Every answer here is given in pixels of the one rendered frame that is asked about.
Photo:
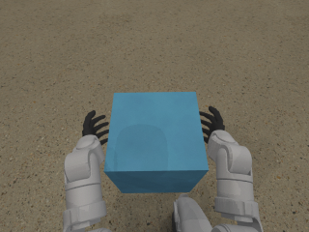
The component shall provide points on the carton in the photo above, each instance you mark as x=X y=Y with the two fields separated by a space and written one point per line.
x=155 y=142

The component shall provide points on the robot right shin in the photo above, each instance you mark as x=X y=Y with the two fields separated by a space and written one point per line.
x=178 y=226

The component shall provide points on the robot right thigh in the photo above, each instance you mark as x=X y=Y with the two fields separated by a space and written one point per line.
x=190 y=215

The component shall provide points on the left robot hand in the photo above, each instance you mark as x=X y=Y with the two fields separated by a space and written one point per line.
x=89 y=129

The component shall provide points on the robot right forearm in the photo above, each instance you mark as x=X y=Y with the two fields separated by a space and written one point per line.
x=235 y=193

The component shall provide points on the right robot hand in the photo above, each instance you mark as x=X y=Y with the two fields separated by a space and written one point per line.
x=215 y=125

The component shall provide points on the robot left forearm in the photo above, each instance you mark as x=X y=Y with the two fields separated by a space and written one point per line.
x=84 y=203

